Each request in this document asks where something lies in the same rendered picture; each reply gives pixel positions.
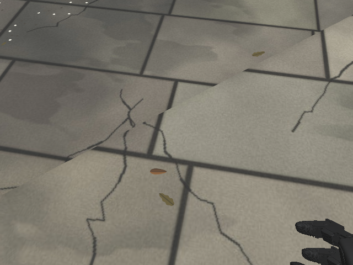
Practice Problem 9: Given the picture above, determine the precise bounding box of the robot right hand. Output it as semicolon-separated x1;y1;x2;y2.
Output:
290;219;353;265

